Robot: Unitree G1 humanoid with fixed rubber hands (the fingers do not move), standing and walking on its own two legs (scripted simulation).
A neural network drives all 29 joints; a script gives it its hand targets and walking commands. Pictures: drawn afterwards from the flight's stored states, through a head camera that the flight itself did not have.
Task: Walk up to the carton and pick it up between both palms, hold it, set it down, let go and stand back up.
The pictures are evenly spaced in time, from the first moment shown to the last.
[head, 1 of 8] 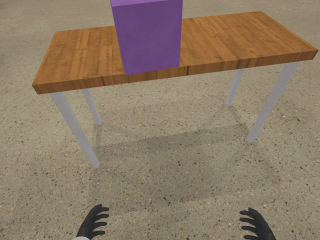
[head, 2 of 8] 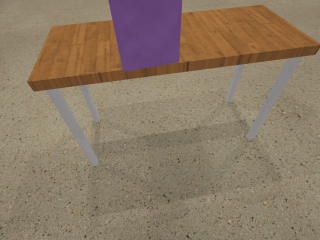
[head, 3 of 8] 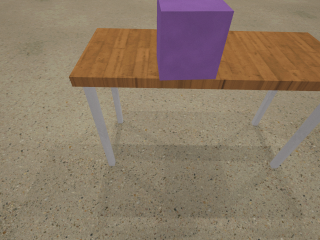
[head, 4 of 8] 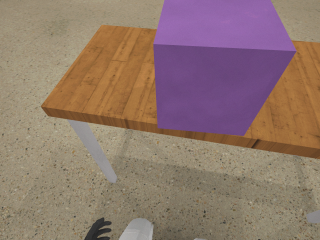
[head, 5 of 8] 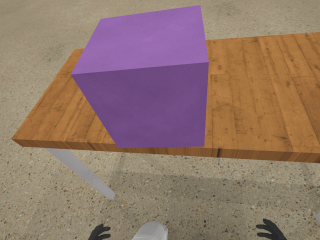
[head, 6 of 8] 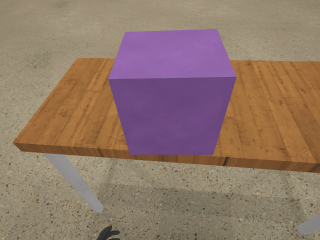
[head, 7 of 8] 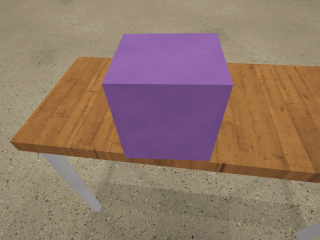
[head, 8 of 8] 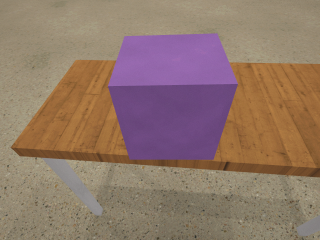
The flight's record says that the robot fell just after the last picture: no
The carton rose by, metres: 0.00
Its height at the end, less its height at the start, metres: +0.00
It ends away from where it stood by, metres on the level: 0.00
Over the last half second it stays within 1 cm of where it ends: yes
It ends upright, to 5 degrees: yes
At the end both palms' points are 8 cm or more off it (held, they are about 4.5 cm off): yes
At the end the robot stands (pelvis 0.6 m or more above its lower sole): yes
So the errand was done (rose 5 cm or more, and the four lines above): no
